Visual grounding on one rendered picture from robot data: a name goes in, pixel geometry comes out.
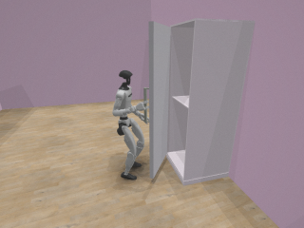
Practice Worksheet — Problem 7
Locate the left robot hand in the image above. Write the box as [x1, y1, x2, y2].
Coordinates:
[138, 113, 149, 124]

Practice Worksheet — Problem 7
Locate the fridge door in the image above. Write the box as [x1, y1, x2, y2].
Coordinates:
[148, 21, 171, 179]

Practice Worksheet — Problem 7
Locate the robot right upper arm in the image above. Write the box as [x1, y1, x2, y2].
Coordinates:
[112, 90, 125, 116]

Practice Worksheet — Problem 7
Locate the robot torso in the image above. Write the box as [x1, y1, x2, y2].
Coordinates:
[117, 88, 132, 127]

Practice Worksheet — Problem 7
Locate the robot right forearm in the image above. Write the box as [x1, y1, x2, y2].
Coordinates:
[113, 105, 137, 117]

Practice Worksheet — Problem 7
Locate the robot right shin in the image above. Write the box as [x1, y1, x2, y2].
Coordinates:
[124, 152, 137, 175]

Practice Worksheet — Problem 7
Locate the handle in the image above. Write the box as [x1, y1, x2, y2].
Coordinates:
[143, 87, 149, 123]

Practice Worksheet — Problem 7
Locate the right robot hand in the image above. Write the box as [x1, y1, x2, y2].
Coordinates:
[135, 100, 149, 111]

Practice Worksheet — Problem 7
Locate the robot left forearm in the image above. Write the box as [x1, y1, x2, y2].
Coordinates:
[130, 104, 141, 116]

